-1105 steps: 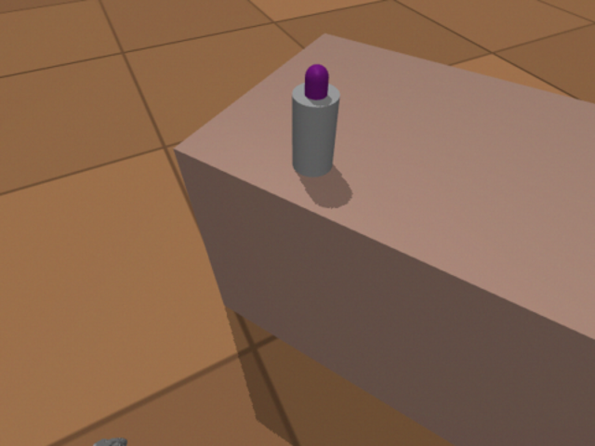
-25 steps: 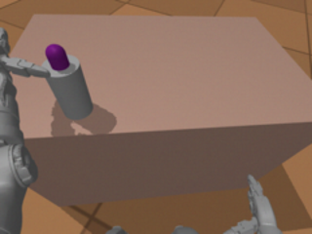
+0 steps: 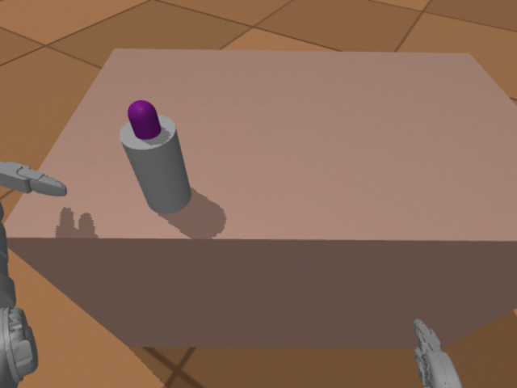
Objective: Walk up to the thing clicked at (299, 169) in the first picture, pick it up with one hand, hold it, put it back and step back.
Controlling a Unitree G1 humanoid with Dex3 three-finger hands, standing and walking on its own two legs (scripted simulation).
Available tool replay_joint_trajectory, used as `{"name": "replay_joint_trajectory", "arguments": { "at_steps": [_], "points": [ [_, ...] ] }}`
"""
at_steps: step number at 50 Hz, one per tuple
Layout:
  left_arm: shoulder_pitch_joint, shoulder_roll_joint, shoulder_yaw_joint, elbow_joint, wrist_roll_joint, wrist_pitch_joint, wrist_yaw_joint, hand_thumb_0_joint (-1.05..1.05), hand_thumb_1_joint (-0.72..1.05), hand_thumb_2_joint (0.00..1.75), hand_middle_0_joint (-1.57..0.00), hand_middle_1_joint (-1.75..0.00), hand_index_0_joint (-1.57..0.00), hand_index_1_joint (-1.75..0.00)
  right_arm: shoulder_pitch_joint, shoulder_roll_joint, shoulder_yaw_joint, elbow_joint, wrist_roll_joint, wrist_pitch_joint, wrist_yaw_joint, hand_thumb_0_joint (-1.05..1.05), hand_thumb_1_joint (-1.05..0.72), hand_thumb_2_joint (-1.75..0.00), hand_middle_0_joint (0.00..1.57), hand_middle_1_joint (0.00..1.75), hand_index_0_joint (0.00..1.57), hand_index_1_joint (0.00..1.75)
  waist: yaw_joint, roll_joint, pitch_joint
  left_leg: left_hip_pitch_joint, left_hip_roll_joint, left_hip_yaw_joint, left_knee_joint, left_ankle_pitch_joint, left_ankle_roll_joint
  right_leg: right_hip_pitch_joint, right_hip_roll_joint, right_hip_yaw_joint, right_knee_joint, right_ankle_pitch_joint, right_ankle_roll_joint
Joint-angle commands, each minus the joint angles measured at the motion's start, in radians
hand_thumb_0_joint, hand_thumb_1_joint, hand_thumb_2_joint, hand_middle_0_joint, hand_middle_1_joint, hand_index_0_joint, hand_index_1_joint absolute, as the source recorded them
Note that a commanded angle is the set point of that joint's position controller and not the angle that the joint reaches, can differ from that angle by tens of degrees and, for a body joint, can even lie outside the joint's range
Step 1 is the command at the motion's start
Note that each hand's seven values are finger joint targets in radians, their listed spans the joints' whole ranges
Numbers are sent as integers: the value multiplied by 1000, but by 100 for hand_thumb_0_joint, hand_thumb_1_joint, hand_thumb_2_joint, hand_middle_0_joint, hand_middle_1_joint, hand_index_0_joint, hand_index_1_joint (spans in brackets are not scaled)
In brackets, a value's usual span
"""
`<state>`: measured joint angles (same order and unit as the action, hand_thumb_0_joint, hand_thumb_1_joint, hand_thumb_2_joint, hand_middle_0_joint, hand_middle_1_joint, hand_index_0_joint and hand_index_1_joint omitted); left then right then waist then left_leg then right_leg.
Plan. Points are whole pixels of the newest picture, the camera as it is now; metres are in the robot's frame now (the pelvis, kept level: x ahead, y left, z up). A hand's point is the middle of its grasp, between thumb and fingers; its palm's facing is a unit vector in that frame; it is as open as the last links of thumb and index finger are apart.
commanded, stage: sink last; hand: left
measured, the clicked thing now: (156, 156) +0.44 +0.19 +0.10
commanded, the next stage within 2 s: home in 0.80 s
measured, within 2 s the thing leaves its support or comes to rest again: neither
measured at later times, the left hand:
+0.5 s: hand (41, 315) +0.16 +0.22 +0.17, palm faces +0.37 -0.83 -0.42, open 17.4 cm
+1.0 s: hand out of the picture +0.13 +0.24 +0.19, palm faces +0.44 -0.77 -0.46, open 17.5 cm
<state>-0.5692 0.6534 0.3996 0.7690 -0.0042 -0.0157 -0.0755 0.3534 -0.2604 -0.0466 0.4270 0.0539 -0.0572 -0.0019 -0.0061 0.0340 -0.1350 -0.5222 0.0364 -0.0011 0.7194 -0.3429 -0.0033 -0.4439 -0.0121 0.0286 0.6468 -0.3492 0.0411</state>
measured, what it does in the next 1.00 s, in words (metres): shifts its weight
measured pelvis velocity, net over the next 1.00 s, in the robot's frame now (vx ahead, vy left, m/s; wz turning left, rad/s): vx -0.04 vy -0.03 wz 0.03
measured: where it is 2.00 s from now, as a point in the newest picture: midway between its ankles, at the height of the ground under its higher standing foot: outside the picture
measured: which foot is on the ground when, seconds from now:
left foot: down 0.00-1.00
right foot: down 0.00-1.00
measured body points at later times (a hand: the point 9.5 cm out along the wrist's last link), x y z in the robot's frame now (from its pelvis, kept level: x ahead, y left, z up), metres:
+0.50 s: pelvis -0.02 -0.02 +0.00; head -0.03 -0.05 +0.45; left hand +0.13 +0.26 +0.19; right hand +0.16 -0.27 -0.07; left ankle +0.01 +0.11 -0.72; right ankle -0.02 -0.16 -0.72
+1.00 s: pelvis -0.04 -0.03 +0.00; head -0.06 -0.05 +0.45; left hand +0.10 +0.28 +0.21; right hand +0.12 -0.29 -0.06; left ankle +0.01 +0.11 -0.72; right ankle -0.02 -0.16 -0.72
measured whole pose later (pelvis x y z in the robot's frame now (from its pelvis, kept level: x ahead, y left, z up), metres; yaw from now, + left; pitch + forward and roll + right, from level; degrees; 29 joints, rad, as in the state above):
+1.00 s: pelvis -0.04 -0.03 +0.00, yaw +2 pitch -3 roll +0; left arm 0.46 0.39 0.41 -0.33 -0.07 -0.33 0.02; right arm 0.37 -0.24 -0.16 0.46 0.03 -0.14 -0.05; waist 0.07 0.05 -0.01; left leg -0.33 0.02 -0.02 0.64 -0.26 -0.03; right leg -0.29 -0.02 0.00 0.67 -0.33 0.02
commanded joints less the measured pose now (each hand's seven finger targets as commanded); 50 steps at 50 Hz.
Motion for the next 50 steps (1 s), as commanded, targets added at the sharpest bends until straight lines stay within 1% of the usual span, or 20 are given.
{"name": "replay_joint_trajectory", "arguments": {
  "at_steps": [1, 4, 7, 10, 12, 15, 17, 18, 20, 22, 24, 26, 27, 31, 34, 37, 38, 44, 46, 50],
  "points": [
    [-84, 158, 4, -630, -38, -69, 27, 0, -58, 2, -7, -3, -6, -4, -55, -157, -109, -144, 5, -62, -3, 0, 53, -6, 5, 5, 5, 5, 14, 148, -280, 342, 3, 4, -84, 486, -17, 41, 41, -99, -54, 297, -53],
    [192, 158, 69, -853, -60, -65, 62, 0, -56, 1, -6, -3, -6, -3, -32, -180, -144, -149, 11, -53, -16, 0, 53, -6, 5, 5, 5, 5, 19, 62, -175, 285, -12, 15, -110, 403, -6, 97, 39, -100, -72, 304, -43],
    [327, 172, 149, -1062, -72, -81, 91, 0, -52, 0, -5, -3, -5, -2, -6, -156, -148, -149, 16, -29, -25, 0, 56, -5, 5, 5, 5, 5, 30, 65, -162, 293, -22, 23, -119, 385, -5, 126, 31, -91, -68, 328, -39],
    [492, 122, 175, -1277, -90, -99, 111, 0, -52, 0, -5, -3, -6, -3, 13, -130, -159, -139, 9, -13, -33, 0, 56, -5, 6, 5, 5, 5, 47, 79, -152, 300, -23, 26, -119, 412, -6, 150, 24, -87, -60, 354, -37],
    [658, 1, 109, -1242, -90, -92, 108, 0, -52, 0, -5, -4, -6, -3, -10, -57, -92, -151, 3, -5, -25, 0, 55, -5, 6, 5, 5, 5, 47, 51, -58, 258, -27, 32, -123, 381, -3, 139, 21, -84, -66, 337, -33],
    [752, -111, 34, -1262, -89, -102, 106, 0, -53, 1, -5, -4, -6, -3, -100, -87, -122, -190, -2, -6, -33, 0, 54, -5, 6, 5, 5, 5, 39, 32, -8, 245, -30, 37, -138, 272, 2, 107, 17, -78, -77, 248, -33],
    [765, -142, -4, -1384, -85, -130, 103, 0, -52, 0, -5, -4, -6, -3, -122, -40, -74, -185, -4, -14, -30, 0, 54, -5, 6, 5, 5, 5, 57, 55, 16, 228, -31, 35, -150, 199, 2, 89, 17, -82, -79, 165, -40],
    [804, -142, -2, -1422, -85, -142, 105, 0, -52, 0, -5, -5, -6, -4, -127, -49, -87, -211, -2, -21, -35, 0, 54, -5, 6, 5, 5, 5, 55, 45, 7, 231, -32, 34, -154, 174, 3, 86, 19, -84, -83, 143, -41],
    [949, -107, 53, -1369, -87, -150, 111, 0, -51, 0, -5, -5, -6, -4, -95, -167, -188, -208, -9, -30, -50, 0, 55, -5, 6, 5, 5, 5, 45, -35, 47, 211, -33, 32, -160, 116, 11, 81, 21, -89, -103, 90, -35],
    [959, -78, 86, -1475, -85, -182, 114, 0, -49, 0, -5, -4, -6, -3, -58, -173, -208, -222, -9, -37, -54, 0, 55, -5, 6, 5, 5, 5, 46, -30, -5, 235, -39, 33, -149, 131, 11, 98, 16, -86, -98, 110, -35],
    [1015, -67, 114, -1518, -91, -204, 113, 0, -48, 0, -4, -4, -5, -2, -11, -86, -166, -153, -7, -35, -49, 0, 57, -4, 6, 5, 5, 5, 67, -19, 45, 206, -47, 40, -149, 117, 12, 81, 8, -86, -106, 98, -31],
    [995, -71, 116, -1513, -91, -220, 113, 0, -49, 0, -5, -4, -6, -3, 8, -65, -153, -166, -11, -45, -48, 0, 55, -4, 6, 5, 5, 5, 46, -36, 51, 211, -46, 39, -149, 97, 17, 75, 4, -83, -110, 85, -23],
    [997, -88, 100, -1481, -89, -224, 112, 0, -51, 0, -5, -4, -6, -3, -2, -30, -114, -163, -10, -47, -44, 0, 53, -5, 6, 5, 5, 5, 48, -17, 78, 199, -50, 43, -151, 80, 17, 61, -1, -75, -116, 71, -23],
    [971, -141, 89, -1259, -94, -238, 102, 0, -52, 1, -5, -5, -5, -4, -82, -25, -95, -177, -16, -66, -51, 0, 54, -5, 6, 5, 5, 5, 51, -68, 198, 150, -54, 42, -166, -45, 19, 8, -15, -42, -166, -96, -17],
    [917, -127, 77, -1301, -88, -277, 98, 0, -51, 1, -5, -5, -6, -4, -115, -95, -152, -196, -18, -91, -59, 0, 54, -5, 6, 5, 5, 5, 50, -31, 171, 174, -55, 33, -183, -77, 15, -3, -15, -34, -169, -158, -26],
    [986, -161, 33, -1328, -84, -311, 99, 0, -53, 1, -5, -5, -6, -4, -118, -109, -141, -231, -14, -123, -57, 0, 53, -5, 6, 5, 5, 5, 62, -57, 129, 205, -52, 30, -190, -57, 16, 34, -8, -52, -156, -129, -27],
    [983, -148, 44, -1350, -81, -320, 102, 0, -53, 1, -5, -5, -6, -4, -82, -87, -126, -207, -15, -130, -56, 0, 53, -5, 6, 5, 5, 5, 68, -36, 109, 208, -52, 33, -190, -39, 17, 49, -5, -58, -147, -104, -29],
    [944, -38, 163, -1364, -78, -354, 124, 0, -59, 3, -6, -4, -6, -5, -74, -108, -180, -165, -26, -140, -57, 0, 49, -6, 6, 5, 5, 5, 75, -7, 86, 204, -53, 37, -194, -7, 12, 87, -8, -47, -161, -77, -30],
    [933, -41, 171, -1331, -80, -363, 125, 0, -51, 11, -6, -7, -6, -7, -84, -81, -154, -157, -27, -142, -56, 0, 41, -14, 13, 13, 13, 13, 78, -3, 135, 189, -53, 39, -206, -43, 10, 75, -7, -39, -183, -126, -31],
    [928, -151, 81, -1155, -81, -370, 113, 0, -53, 8, -5, -6, -5, -6, -206, 5, -36, -182, -21, -155, -45, 0, 9, -46, 13, 18, 13, 18, 93, -20, 217, 155, -52, 37, -228, -98, 13, 64, -7, -40, -196, -179, -31]
  ]
}}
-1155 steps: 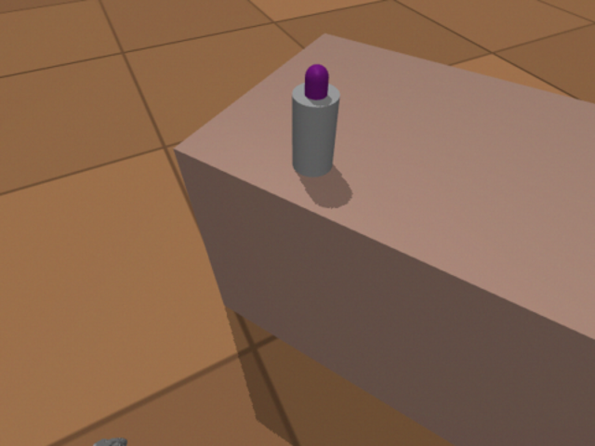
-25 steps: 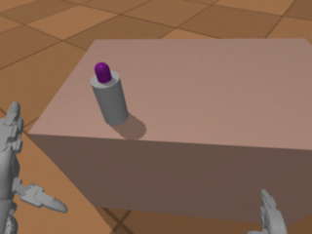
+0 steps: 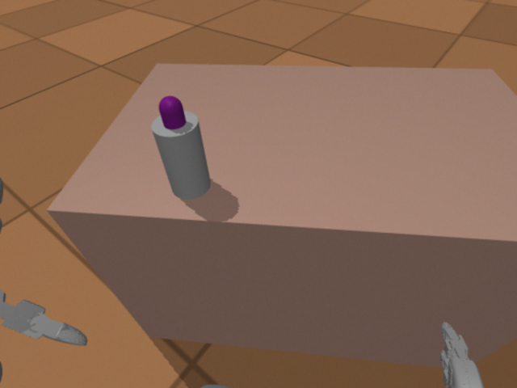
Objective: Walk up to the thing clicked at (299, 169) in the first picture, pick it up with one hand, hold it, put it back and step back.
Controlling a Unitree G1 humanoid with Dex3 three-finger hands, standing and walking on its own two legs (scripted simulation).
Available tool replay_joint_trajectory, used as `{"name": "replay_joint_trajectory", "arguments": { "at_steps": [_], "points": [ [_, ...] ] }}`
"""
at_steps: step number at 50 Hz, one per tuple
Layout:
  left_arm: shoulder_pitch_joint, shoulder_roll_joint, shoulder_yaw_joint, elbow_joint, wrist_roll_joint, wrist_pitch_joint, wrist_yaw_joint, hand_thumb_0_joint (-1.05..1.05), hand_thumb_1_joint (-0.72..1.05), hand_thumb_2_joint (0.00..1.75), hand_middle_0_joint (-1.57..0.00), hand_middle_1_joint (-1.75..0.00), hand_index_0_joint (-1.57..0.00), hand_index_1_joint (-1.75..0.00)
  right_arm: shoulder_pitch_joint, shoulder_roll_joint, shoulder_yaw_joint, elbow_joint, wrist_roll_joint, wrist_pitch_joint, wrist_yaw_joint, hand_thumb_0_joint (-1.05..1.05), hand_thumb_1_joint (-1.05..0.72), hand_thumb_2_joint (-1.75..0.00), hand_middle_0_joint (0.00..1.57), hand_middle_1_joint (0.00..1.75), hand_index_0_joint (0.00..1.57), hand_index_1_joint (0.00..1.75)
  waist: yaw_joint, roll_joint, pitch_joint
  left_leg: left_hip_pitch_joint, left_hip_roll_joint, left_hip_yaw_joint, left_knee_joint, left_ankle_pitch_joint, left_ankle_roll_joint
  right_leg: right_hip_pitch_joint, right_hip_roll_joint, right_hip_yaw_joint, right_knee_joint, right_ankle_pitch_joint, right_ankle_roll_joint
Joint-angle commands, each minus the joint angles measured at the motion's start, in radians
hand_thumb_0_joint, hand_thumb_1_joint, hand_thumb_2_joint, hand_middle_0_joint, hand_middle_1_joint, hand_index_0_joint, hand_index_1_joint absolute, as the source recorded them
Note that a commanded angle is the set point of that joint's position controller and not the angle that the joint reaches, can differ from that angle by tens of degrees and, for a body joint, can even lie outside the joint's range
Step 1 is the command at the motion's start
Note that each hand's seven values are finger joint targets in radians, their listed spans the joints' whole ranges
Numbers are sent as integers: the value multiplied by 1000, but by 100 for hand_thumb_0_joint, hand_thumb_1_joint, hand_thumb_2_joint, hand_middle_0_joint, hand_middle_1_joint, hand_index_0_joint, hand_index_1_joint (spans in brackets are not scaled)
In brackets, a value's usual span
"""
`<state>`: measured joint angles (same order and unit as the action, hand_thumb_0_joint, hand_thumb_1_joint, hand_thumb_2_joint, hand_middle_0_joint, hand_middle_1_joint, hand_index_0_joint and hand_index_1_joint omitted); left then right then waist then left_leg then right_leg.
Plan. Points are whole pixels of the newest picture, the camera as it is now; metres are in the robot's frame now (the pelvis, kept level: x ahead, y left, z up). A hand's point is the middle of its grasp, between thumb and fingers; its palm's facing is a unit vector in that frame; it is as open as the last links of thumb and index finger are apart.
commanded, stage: home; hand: left
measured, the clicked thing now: (181, 147) +0.49 +0.21 +0.10
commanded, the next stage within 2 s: none
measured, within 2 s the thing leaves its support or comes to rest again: neither
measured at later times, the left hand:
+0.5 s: hand (148, 322) +0.20 +0.21 -0.02, palm faces +0.15 -0.97 -0.21, open 17.5 cm
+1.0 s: hand (174, 324) +0.22 +0.18 -0.08, palm faces +0.11 -0.97 -0.24, open 17.5 cm
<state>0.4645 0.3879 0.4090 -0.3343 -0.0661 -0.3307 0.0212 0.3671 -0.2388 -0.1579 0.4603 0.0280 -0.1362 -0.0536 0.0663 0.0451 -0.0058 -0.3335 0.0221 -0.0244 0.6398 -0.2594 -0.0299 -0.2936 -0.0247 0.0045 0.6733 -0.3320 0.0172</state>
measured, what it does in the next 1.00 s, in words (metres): stands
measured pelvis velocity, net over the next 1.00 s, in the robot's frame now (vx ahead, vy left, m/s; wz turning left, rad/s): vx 0.04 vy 0.01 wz -0.02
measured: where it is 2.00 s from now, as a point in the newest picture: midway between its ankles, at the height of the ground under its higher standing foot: outside the picture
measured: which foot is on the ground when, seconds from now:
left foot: down 0.00-1.00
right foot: down 0.00-1.00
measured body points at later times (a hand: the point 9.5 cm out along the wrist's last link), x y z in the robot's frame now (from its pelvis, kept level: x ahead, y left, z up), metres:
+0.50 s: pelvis +0.02 +0.02 +0.00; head +0.05 +0.03 +0.45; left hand +0.19 +0.26 -0.01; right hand +0.20 -0.21 -0.07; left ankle +0.06 +0.14 -0.72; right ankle +0.02 -0.13 -0.72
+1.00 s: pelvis +0.04 +0.01 +0.00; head +0.05 +0.00 +0.45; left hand +0.21 +0.23 -0.06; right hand +0.18 -0.24 -0.10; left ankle +0.06 +0.14 -0.72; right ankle +0.02 -0.13 -0.72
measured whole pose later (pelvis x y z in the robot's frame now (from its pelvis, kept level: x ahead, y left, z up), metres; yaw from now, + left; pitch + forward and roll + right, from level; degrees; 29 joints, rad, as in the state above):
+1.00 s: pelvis +0.04 +0.01 +0.00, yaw -1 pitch +2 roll +0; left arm 0.31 0.16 0.01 0.39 0.00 -0.09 0.10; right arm 0.25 -0.22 -0.01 0.64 0.01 -0.08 -0.06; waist -0.01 0.02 -0.04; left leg -0.41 0.03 -0.01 0.71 -0.34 -0.02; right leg -0.36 -0.01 0.02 0.70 -0.38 0.03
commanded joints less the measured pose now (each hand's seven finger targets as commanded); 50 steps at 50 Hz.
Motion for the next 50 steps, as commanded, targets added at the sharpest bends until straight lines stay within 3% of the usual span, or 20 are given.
{"name": "replay_joint_trajectory", "arguments": {
  "at_steps": [1, 4, 7, 10, 14, 17, 18, 20, 21, 22, 24, 25, 26, 29, 33, 35, 38, 42, 45, 50],
  "points": [
    [-120, 92, 48, -38, -20, -59, 12, 0, -52, 8, -5, -6, -5, -6, -244, 3, 107, -221, 5, -81, 10, 0, 1, -51, 13, 19, 13, 19, 20, -41, 88, -31, -35, 57, -156, -190, 42, -87, 13, -29, -215, -191, -6],
    [-85, 60, -7, -36, -14, -72, 5, 0, -49, 10, -6, -7, -6, -7, -186, 38, 159, -185, 6, -87, 12, 0, -23, -55, 14, 20, 14, 20, 19, -39, 63, -20, -40, 57, -158, -176, 44, -86, 13, -33, -213, -175, -6],
    [-9, 96, 14, 2, -9, -55, 4, 0, -49, 10, -6, -7, -6, -7, -77, -132, 8, -130, -2, -80, -2, 0, -46, -65, 16, 23, 16, 23, -22, -58, -12, 48, -33, 60, -154, -88, 45, -56, 22, -51, -191, -47, -7],
    [14, 64, -20, 3, -4, -31, 0, 0, -49, 10, -6, -7, -6, -7, -67, -143, -24, -120, -1, -79, 2, 0, -64, -75, 17, 26, 17, 26, -41, -31, -82, 100, -30, 56, -147, 1, 38, -40, 28, -57, -172, 48, -9],
    [5, -3, -132, 46, 13, 9, 4, 0, -52, 8, -5, -6, -6, -6, -93, -86, 23, -107, -8, -75, 1, 0, -76, -82, 19, 28, 19, 28, -56, -42, -78, 106, -23, 45, -140, 84, 37, -45, 32, -66, -162, 124, -11],
    [-36, -92, -244, 178, 32, 35, 9, 0, -56, 6, -5, -6, -5, -5, -234, 7, 125, -118, -7, -78, 4, 0, -89, -90, 20, 30, 20, 30, -42, -48, -15, 52, -11, 25, -164, 5, 39, -59, 32, -67, -163, 57, -13],
    [-95, -68, -247, 130, 35, 29, 13, 0, -57, 5, -5, -5, -5, -5, -248, 4, 123, -112, -8, -77, -1, 0, -89, -90, 20, 30, 20, 30, -45, -26, -27, 54, -10, 26, -164, -1, 38, -59, 28, -66, -158, 58, -13],
    [-58, -94, -279, 272, 48, 45, 17, 0, -58, 5, -5, -5, -5, -5, -231, -21, 109, -96, -17, -72, -7, 0, -90, -91, 20, 30, 20, 30, -48, -37, -41, 38, -6, 17, -159, -1, 36, -53, 30, -68, -145, 63, -13],
    [-107, -81, -289, 189, 45, 38, 18, 0, -60, 3, -4, -5, -5, -5, -235, 31, 159, -99, -17, -71, -2, 0, -90, -90, 20, 30, 20, 30, -33, 12, -68, 38, -11, 26, -154, 20, 34, -34, 27, -68, -141, 90, -15],
    [-64, -68, -265, 258, 49, 44, 23, 0, -57, 5, -5, -5, -5, -5, -212, -3, 129, -94, -21, -71, -8, 0, -90, -91, 20, 30, 20, 30, -36, 10, -102, 50, -10, 25, -141, 44, 31, -18, 25, -67, -136, 111, -15],
    [12, -80, -287, 409, 51, 78, 22, 0, -59, 4, -4, -5, -5, -5, -132, -83, 68, -50, -27, -60, -16, 0, -90, -90, 20, 30, 20, 30, -51, 19, -85, 50, -11, 38, -131, 70, 27, -31, 29, -64, -132, 133, -16],
    [-32, -8, -170, 285, 53, 64, 56, 0, -56, 5, -5, -5, -5, -5, -155, -118, 94, 25, -30, -58, -12, 0, -90, -90, 20, 30, 20, 30, -25, 56, -155, 82, -10, 20, -99, 113, 13, 8, 33, -62, -120, 165, -20],
    [32, -83, -254, 439, 61, 86, 53, 0, -58, 4, -5, -5, -5, -5, -151, -104, 101, 32, -27, -56, -14, 0, -90, -90, 20, 30, 20, 30, -50, 22, -120, 72, -13, 31, -89, 137, 14, -10, 36, -61, -120, 181, -21],
    [-52, -112, -304, 497, 62, 107, 59, 0, -56, 5, -5, -5, -5, -5, -174, -79, 114, 33, -30, -43, -17, 0, -90, -90, 20, 30, 20, 30, -67, -6, -116, 46, -16, 45, -58, 190, 20, -21, 37, -61, -110, 231, -18],
    [-230, -122, -348, 538, 69, 116, 68, 0, -54, 6, -5, -5, -5, -5, -178, -87, 112, 46, -30, -32, -25, 0, -90, -90, 20, 30, 20, 30, -96, 4, -127, 36, -6, 43, -38, 152, 19, -91, 41, -58, -82, 203, -19],
    [-263, -101, -336, 530, 68, 127, 79, 0, -53, 7, -5, -6, -5, -6, -181, -91, 114, 49, -27, -32, -26, 0, -90, -90, 20, 30, 20, 30, -85, 4, -157, 47, -4, 38, -36, 137, 18, -79, 40, -59, -79, 189, -19],
    [-229, -78, -325, 518, 68, 151, 94, 0, -57, 5, -5, -5, -5, -5, -180, -97, 109, 41, -28, -35, -36, 0, -90, -90, 20, 30, 20, 30, -69, -11, -246, 92, -5, 43, -13, 231, 17, -27, 40, -58, -63, 268, -14],
    [-140, -145, -375, 579, 62, 194, 99, 0, -56, 5, -5, -5, -5, -5, -199, -96, 110, 36, -23, -25, -30, 0, -90, -90, 20, 30, 20, 30, -60, -60, -180, 54, -5, 49, -8, 260, 20, -31, 40, -63, -67, 302, -10],
    [-97, -145, -364, 630, 61, 211, 94, 0, -56, 5, -5, -5, -5, -5, -215, -95, 112, 29, -19, -10, -26, 0, -90, -90, 20, 30, 20, 30, -52, -115, -89, -8, -12, 57, -21, 152, 28, -64, 35, -62, -100, 219, -4],
    [-151, -87, -320, 555, 59, 208, 95, 0, -55, 5, -5, -5, -5, -5, -212, -95, 110, 9, -16, 9, -19, 0, -90, -90, 20, 30, 20, 30, -47, -59, -108, -13, -18, 70, -24, 118, 28, -68, 30, -49, -99, 185, -6]
  ]
}}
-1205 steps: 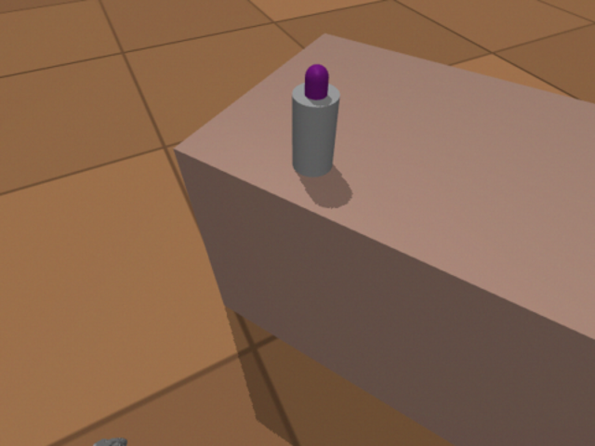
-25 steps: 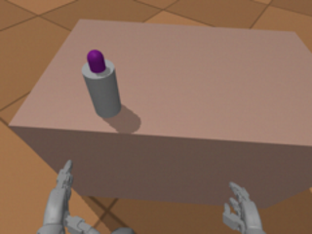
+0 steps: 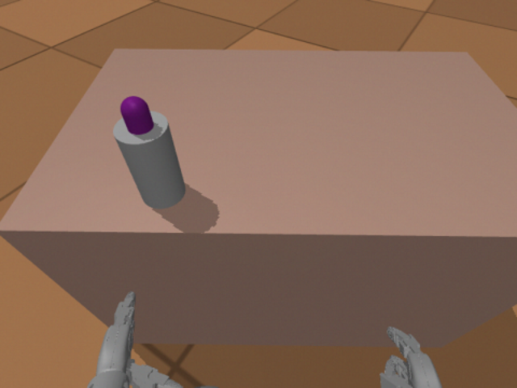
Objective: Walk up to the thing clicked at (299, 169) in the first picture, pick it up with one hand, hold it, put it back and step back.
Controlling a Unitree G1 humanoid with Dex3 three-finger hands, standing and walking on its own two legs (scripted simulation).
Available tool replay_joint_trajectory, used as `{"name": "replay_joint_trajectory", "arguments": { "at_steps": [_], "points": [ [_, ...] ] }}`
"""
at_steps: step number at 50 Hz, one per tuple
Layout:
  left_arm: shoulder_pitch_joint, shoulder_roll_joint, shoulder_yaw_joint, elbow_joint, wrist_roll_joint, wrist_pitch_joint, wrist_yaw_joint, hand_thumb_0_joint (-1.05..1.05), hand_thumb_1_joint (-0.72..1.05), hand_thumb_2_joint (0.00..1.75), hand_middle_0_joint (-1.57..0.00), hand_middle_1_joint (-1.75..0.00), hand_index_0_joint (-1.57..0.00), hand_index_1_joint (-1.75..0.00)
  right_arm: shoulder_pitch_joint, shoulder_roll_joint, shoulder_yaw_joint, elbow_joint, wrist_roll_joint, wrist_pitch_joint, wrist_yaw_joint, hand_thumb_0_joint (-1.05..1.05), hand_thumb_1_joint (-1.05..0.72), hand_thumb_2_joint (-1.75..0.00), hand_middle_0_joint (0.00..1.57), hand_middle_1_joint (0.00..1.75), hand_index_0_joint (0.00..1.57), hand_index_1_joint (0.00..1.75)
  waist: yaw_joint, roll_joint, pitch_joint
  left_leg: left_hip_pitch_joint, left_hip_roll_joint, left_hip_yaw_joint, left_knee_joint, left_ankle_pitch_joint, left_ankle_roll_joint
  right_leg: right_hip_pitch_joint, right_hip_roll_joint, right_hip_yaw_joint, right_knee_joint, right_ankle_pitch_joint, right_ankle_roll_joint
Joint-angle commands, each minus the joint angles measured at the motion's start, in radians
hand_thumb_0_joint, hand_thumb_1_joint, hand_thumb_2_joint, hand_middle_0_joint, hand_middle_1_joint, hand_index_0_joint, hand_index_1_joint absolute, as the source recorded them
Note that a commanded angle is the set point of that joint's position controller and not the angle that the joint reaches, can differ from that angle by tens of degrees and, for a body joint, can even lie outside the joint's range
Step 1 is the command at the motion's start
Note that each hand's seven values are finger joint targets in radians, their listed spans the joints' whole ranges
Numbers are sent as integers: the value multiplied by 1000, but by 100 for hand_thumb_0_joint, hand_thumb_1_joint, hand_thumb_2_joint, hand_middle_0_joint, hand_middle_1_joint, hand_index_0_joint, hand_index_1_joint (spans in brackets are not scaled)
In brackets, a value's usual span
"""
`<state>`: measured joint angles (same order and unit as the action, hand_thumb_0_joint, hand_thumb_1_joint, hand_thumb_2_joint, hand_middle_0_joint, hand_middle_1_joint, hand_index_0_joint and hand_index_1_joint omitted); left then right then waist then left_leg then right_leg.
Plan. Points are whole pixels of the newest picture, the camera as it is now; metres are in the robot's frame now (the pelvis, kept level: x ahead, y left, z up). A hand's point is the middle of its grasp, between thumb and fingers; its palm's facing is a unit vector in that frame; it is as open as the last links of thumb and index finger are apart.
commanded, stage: home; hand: left
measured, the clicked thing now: (149, 152) +0.45 +0.21 +0.10
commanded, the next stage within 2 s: stand in 1.78 s
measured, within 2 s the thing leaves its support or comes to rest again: neither
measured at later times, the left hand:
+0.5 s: hand out of the picture +0.04 +0.27 -0.13, palm faces -0.05 -0.92 -0.40, open 17.6 cm
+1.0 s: hand out of the picture +0.03 +0.27 -0.13, palm faces -0.04 -0.93 -0.36, open 17.5 cm
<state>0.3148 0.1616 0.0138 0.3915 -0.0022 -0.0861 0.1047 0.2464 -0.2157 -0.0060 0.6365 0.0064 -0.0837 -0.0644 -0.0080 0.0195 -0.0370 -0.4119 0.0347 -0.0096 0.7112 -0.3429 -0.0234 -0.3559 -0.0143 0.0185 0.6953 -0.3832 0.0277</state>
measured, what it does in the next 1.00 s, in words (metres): stands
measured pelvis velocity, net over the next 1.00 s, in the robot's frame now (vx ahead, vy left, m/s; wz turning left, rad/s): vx -0.02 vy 0.01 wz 0.00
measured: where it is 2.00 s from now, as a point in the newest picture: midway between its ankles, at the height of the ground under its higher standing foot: outside the picture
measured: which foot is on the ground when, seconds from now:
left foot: down 0.00-1.00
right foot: down 0.00-1.00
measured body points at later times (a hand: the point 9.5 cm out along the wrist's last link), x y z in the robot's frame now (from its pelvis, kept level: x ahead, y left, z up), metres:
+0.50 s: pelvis -0.03 +0.00 +0.02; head -0.03 +0.00 +0.47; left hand +0.04 +0.31 -0.10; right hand +0.04 -0.30 -0.11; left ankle +0.02 +0.13 -0.72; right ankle -0.01 -0.14 -0.72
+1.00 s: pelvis -0.02 +0.01 +0.03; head -0.03 +0.00 +0.48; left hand +0.03 +0.31 -0.10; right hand +0.05 -0.29 -0.11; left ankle +0.02 +0.13 -0.72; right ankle -0.01 -0.14 -0.72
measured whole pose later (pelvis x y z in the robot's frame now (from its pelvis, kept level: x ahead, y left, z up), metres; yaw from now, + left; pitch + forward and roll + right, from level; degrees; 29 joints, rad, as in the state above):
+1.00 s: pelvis -0.02 +0.01 +0.03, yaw +0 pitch -3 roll +0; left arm 0.16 0.36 -0.02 1.12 0.02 -0.02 0.00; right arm 0.15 -0.36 0.00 1.10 -0.01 0.00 0.02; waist 0.00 0.01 0.04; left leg -0.19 0.01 0.00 0.40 -0.16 -0.01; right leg -0.14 -0.04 0.02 0.40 -0.21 0.04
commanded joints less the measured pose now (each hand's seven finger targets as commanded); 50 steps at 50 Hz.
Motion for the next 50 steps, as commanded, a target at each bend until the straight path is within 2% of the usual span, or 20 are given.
{"name": "replay_joint_trajectory", "arguments": {
  "at_steps": [1, 2, 3, 4, 5, 7, 8, 11, 14, 17, 19, 20, 25, 29, 31, 32, 34, 44, 49, 50],
  "points": [
    [-41, 140, 65, -189, -6, -39, 9, 0, -55, 5, -5, -5, -5, -5, -95, -117, -39, -164, 5, -42, -10, 0, -90, -90, 20, 30, 20, 30, 14, -33, -65, 68, -30, 56, -99, 186, 23, -13, 20, -63, -122, 222, -16],
    [-45, 146, 78, -207, -6, -40, 12, 0, -57, 4, -5, -5, -5, -5, -89, -115, -40, -166, 5, -39, -12, 0, -90, -90, 20, 30, 20, 30, 17, -16, -91, 84, -30, 58, -92, 201, 22, -6, 18, -58, -117, 241, -17],
    [-35, 360, 91, 76, 71, -10, -18, 0, -56, 6, -5, -5, -5, -5, -43, -261, -90, -10, -75, 1, 19, 0, -90, -90, 20, 30, 20, 30, -15, -27, -106, 189, 48, -36, -41, 316, 45, 1, -83, 58, -80, 417, -84],
    [-33, 361, 92, 86, 72, 3, -32, 0, -61, 2, -4, -4, -4, -4, -14, -278, -92, 6, -73, 21, 30, 0, -89, -90, 20, 30, 20, 30, -17, 1, -144, 184, 53, -46, -56, 330, 66, 35, -80, 54, -51, 386, -101],
    [-34, 343, 82, 100, 68, 7, -38, 0, -59, 4, -4, -5, -5, -5, -47, -274, -86, 12, -72, 26, 37, 0, -90, -90, 20, 30, 20, 30, -5, 15, -126, 184, 54, -56, -72, 307, 75, 19, -76, 55, -65, 341, -102],
    [-45, 325, 63, 132, 51, 0, -53, 0, -58, 4, -5, -5, -5, -5, -66, -259, -83, 16, -54, 29, 52, 0, -90, -90, 20, 30, 20, 30, -1, -12, -117, 175, 48, -52, -75, 273, 76, 32, -83, 56, -95, 309, -97],
    [-73, 322, 51, 152, 45, -2, -60, 0, -59, 3, -4, -5, -5, -5, -76, -259, -77, 26, -43, 31, 61, 0, -90, -90, 20, 30, 20, 30, 2, -30, -69, 141, 44, -53, -100, 209, 74, 13, -82, 62, -124, 248, -96],
    [-104, 351, 34, 238, 41, 3, -68, 0, -59, 4, -4, -5, -5, -5, -89, -263, -70, 88, -37, 41, 70, 0, -90, -90, 20, 30, 20, 30, -10, -59, -9, 152, 37, -52, -112, 179, 65, -9, -92, 88, -175, 227, -100],
    [-141, 378, 29, 305, 39, 16, -72, 0, -59, 3, -4, -5, -5, -5, -108, -279, -68, 135, -41, 52, 75, 0, -90, -90, 20, 30, 20, 30, -11, -51, 68, 143, 35, -65, -178, 96, 67, -44, -91, 102, -239, 73, -95],
    [-141, 390, 22, 372, 34, 23, -78, 0, -59, 4, -4, -5, -5, -5, -119, -298, -66, 186, -40, 57, 79, 0, -90, -90, 20, 30, 20, 30, -4, -24, 57, 168, 47, -83, -228, 73, 69, -7, -82, 96, -262, 44, -85],
    [-130, 393, 19, 420, 29, 27, -79, 0, -60, 3, -4, -5, -4, -4, -115, -306, -57, 223, -37, 54, 79, 0, -90, -90, 20, 30, 20, 30, 7, -7, 32, 169, 63, -106, -271, 101, 69, 61, -72, 76, -250, 103, -75],
    [-128, 394, 15, 440, 29, 30, -81, 0, -60, 3, -4, -5, -5, -5, -128, -316, -55, 237, -36, 56, 78, 0, -90, -90, 20, 30, 20, 30, 13, 2, 39, 158, 64, -114, -295, 51, 67, 71, -71, 74, -272, 82, -71],
    [-152, 413, 9, 528, 23, 41, -85, 0, -61, 2, -4, -4, -4, -4, -124, -339, -43, 303, -33, 58, 74, 0, -90, -90, 20, 30, 20, 30, 13, 7, 41, 163, 74, -129, -374, 20, 58, 138, -74, 73, -305, 90, -65],
    [-152, 427, 5, 581, 21, 44, -89, 0, -57, 4, -5, -5, -5, -5, -118, -350, -40, 341, -29, 60, 73, 0, -89, -90, 20, 30, 20, 30, 10, -4, 74, 166, 67, -123, -392, -13, 54, 127, -80, 85, -351, 47, -62],
    [-154, 438, 8, 598, 21, 46, -90, 0, -56, 5, -5, -5, -5, -5, -114, -353, -42, 357, -27, 65, 75, 0, -90, -90, 20, 30, 20, 30, 10, -30, 102, 162, 55, -116, -387, -39, 51, 98, -85, 101, -383, -36, -62],
    [-156, 433, 6, 604, 20, 46, -91, 0, -57, 5, -5, -5, -5, -5, -105, -354, -41, 364, -27, 62, 75, 0, -90, -90, 20, 30, 20, 30, 6, -18, 85, 183, 60, -116, -387, -17, 54, 103, -89, 103, -384, -11, -63],
    [-156, 433, 8, 617, 20, 48, -91, 0, -54, 6, -5, -5, -5, -5, -113, -357, -42, 373, -27, 64, 74, 0, -89, -90, 20, 30, 20, 30, 8, 3, 95, 170, 62, -124, -403, -46, 54, 109, -82, 93, -382, -4, -57],
    [-175, 415, 4, 660, 16, 48, -90, 0, -56, 5, -5, -5, -5, -5, -126, -344, -32, 401, -18, 56, 66, 0, -89, -90, 20, 30, 20, 30, 8, -16, 48, 237, 72, -108, -405, 135, 49, 172, -95, 82, -382, 183, -50],
    [-191, 412, 6, 672, 16, 53, -90, 0, -55, 6, -5, -5, -5, -5, -132, -348, -31, 412, -17, 60, 64, 0, -89, -90, 20, 30, 20, 30, 4, -22, 65, 241, 73, -104, -416, 112, 47, 164, -94, 81, -396, 160, -47],
    [-196, 411, 8, 670, 17, 54, -89, 0, -55, 6, -5, -5, -5, -5, -131, -353, -32, 411, -20, 60, 62, 0, -89, -90, 20, 30, 20, 30, 3, -10, 54, 239, 75, -100, -415, 124, 47, 183, -96, 80, -395, 187, -47]
  ]
}}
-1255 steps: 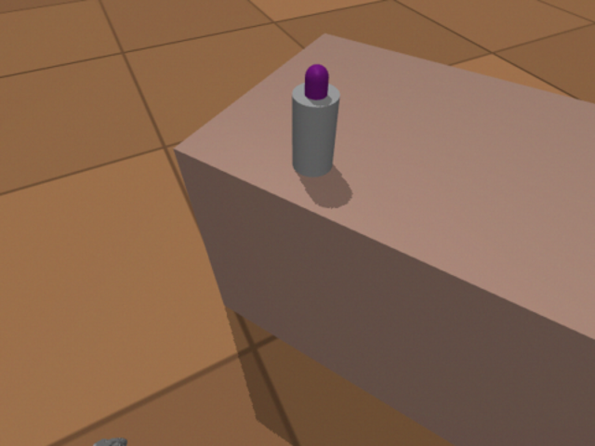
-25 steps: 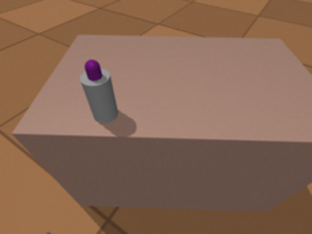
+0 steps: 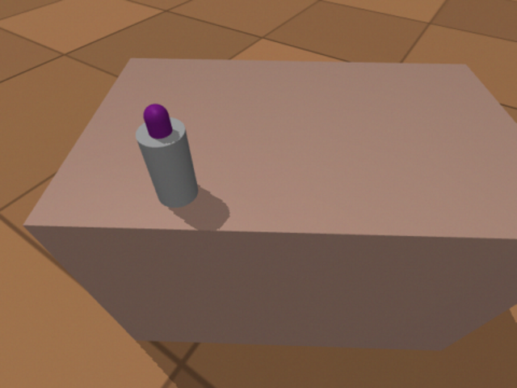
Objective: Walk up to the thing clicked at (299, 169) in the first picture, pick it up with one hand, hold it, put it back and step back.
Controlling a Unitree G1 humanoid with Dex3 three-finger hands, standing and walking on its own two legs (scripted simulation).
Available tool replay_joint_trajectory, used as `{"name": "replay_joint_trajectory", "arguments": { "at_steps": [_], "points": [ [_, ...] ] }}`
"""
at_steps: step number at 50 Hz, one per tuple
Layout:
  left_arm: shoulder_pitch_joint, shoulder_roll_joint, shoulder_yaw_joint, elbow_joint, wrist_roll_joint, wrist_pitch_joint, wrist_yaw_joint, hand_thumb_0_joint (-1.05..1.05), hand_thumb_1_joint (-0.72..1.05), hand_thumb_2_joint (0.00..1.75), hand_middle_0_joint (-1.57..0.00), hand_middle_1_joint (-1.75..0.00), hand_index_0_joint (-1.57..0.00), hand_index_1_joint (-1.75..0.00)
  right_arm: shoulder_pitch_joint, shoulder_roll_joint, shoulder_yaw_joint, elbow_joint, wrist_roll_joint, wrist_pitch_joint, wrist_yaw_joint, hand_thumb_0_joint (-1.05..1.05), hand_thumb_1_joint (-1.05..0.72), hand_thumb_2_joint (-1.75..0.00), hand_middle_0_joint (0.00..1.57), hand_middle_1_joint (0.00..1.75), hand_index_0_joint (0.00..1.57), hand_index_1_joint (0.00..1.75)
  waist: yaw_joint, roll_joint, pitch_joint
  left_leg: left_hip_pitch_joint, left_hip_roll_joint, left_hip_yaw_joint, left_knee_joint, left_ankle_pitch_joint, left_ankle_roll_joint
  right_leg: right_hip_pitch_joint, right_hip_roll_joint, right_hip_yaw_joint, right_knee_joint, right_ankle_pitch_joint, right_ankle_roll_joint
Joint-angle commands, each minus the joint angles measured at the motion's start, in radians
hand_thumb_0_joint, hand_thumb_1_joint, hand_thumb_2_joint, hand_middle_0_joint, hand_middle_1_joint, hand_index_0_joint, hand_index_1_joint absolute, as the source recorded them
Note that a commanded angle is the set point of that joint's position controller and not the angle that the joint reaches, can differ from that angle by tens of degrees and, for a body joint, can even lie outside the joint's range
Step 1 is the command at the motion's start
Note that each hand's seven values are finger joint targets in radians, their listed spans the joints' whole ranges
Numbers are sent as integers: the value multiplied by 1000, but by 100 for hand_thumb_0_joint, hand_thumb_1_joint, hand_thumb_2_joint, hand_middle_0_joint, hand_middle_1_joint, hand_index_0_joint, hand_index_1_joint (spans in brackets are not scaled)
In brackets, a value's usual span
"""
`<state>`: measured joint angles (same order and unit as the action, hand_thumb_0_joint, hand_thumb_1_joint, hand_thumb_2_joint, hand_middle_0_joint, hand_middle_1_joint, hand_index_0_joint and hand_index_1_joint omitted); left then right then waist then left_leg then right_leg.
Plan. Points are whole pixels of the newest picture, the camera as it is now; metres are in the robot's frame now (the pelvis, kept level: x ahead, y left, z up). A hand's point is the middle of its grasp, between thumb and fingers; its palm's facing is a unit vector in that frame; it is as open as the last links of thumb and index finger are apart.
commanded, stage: home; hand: left
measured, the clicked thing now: (167, 155) +0.48 +0.20 +0.08
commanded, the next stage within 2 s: stand in 0.78 s
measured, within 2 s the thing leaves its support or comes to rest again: neither
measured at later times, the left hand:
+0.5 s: hand out of the picture +0.09 +0.25 -0.15, palm faces -0.04 -0.93 -0.36, open 17.6 cm
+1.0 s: hand out of the picture +0.09 +0.25 -0.15, palm faces -0.04 -0.93 -0.36, open 17.1 cm
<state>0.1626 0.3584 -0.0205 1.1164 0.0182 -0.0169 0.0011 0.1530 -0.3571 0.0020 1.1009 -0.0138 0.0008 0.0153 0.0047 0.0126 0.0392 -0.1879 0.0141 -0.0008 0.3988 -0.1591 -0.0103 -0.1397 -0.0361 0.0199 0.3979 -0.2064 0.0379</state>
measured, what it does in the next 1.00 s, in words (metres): stands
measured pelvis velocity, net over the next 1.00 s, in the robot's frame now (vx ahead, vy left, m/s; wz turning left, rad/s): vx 0.02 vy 0.00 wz -0.01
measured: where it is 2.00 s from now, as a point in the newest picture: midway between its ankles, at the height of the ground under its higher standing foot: outside the picture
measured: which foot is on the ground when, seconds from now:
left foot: down 0.00-1.00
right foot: down 0.00-1.00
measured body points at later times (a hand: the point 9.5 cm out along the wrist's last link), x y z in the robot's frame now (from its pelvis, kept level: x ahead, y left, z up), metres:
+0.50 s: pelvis +0.01 +0.00 +0.00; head +0.01 -0.01 +0.45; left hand +0.09 +0.30 -0.13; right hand +0.09 -0.30 -0.13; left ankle +0.04 +0.13 -0.74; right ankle +0.01 -0.15 -0.74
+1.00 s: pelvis +0.02 +0.00 +0.00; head +0.02 -0.01 +0.45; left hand +0.09 +0.30 -0.13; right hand +0.09 -0.30 -0.13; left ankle +0.04 +0.13 -0.74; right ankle +0.01 -0.15 -0.74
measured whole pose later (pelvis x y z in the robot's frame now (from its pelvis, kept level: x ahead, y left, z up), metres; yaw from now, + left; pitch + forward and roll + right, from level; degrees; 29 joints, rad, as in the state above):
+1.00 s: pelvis +0.02 +0.00 +0.00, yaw -1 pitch -3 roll +0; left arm 0.12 0.35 0.00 1.13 0.02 -0.01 0.00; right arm 0.12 -0.36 0.00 1.13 -0.01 0.00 0.01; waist 0.00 0.01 0.05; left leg -0.13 0.02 0.01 0.34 -0.16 -0.01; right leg -0.09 -0.04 0.03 0.34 -0.20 0.04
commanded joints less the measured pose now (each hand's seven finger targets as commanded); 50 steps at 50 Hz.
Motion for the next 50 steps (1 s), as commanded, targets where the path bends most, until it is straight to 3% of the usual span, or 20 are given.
{"name": "replay_joint_trajectory", "arguments": {
  "at_steps": [1, 15, 23, 27, 30, 36, 39, 44, 46, 47, 50],
  "points": [
    [-42, 211, 40, -50, -5, -14, 14, 0, -57, 4, -5, -5, -5, -5, -49, -210, -39, -50, 2, -24, -17, 0, -89, -90, 20, 30, 20, 30, -6, -7, -8, 11, 95, -114, -109, -61, 30, -39, -71, 74, -94, -4, -57],
    [-67, 208, 46, -44, -5, -13, 13, 0, -59, 3, -4, -4, -4, -5, -70, -214, -38, -42, 4, -29, -22, 0, -90, -90, 20, 30, 20, 30, -6, -9, -61, 78, 106, -91, -91, 113, 27, 10, -83, 69, -101, 138, -46],
    [-82, 210, 48, -42, -5, -13, 16, 0, -57, 5, -5, -5, -5, -5, -73, -211, -38, -35, 3, -23, -22, 0, -90, -90, 20, 30, 20, 30, -10, -26, -49, 78, 106, -87, -98, 103, 24, 13, -85, 65, -112, 134, -43],
    [-83, 210, 51, -42, -5, -9, 14, 0, -60, 3, -4, -5, -4, -5, -74, -211, -39, -34, 1, -22, -22, 0, -90, -90, 20, 30, 20, 30, -11, -10, -27, 59, 100, -86, -119, 16, 21, -1, -83, 69, -123, 67, -48],
    [-85, 211, 52, -44, -4, -11, 13, 0, -59, 3, -4, -5, -5, -5, -74, -206, -39, -35, 1, -25, -21, 0, -90, -90, 20, 30, 20, 30, -11, -17, -49, 65, 105, -86, -110, 72, 23, 22, -87, 67, -117, 109, -48],
    [-80, 207, 52, -47, -4, -8, 12, 0, -59, 4, -5, -5, -5, -5, -77, -212, -41, -32, 2, -26, -21, 0, -90, -90, 20, 30, 20, 30, -9, -4, -35, 56, 105, -90, -127, 15, 25, 11, -85, 66, -121, 79, -50],
    [-79, 208, 52, -50, -5, -10, 11, 0, -60, 3, -4, -4, -4, -4, -79, -210, -41, -34, 2, -28, -22, 0, -90, -90, 20, 30, 20, 30, -7, -16, -64, 96, 110, -82, -109, 84, 27, 14, -89, 71, -115, 114, -52],
    [-78, 213, 54, -48, -8, -7, 11, 0, -60, 3, -4, -4, -4, -4, -73, -208, -41, -29, 4, -28, -22, 0, -90, -90, 20, 30, 20, 30, -10, -13, -48, 88, 109, -81, -117, 89, 24, 16, -87, 70, -113, 119, -52],
    [-71, 208, 53, -49, -7, -6, 10, 0, -44, 19, -20, -20, -20, -20, -75, -214, -43, -27, 3, -27, -23, 0, -90, -90, 20, 30, 20, 30, -6, -10, -45, 90, 109, -79, -117, 63, 26, 11, -87, 68, -119, 113, -52],
    [-73, 209, 54, -49, -6, -7, 11, 0, -36, 27, -20, -28, -20, -28, -71, -214, -43, -28, 2, -27, -23, 0, -90, -90, 20, 30, 20, 30, -9, -12, -44, 85, 109, -82, -120, 58, 26, 13, -87, 68, -117, 109, -52],
    [-75, 213, 56, -49, -7, -7, 11, 0, -12, 51, -20, -30, -20, -30, -69, -207, -42, -28, 3, -26, -22, 0, -90, -90, 20, 30, 20, 30, -11, -23, -31, 82, 108, -84, -124, 54, 24, 2, -86, 68, -121, 93, -52]
  ]
}}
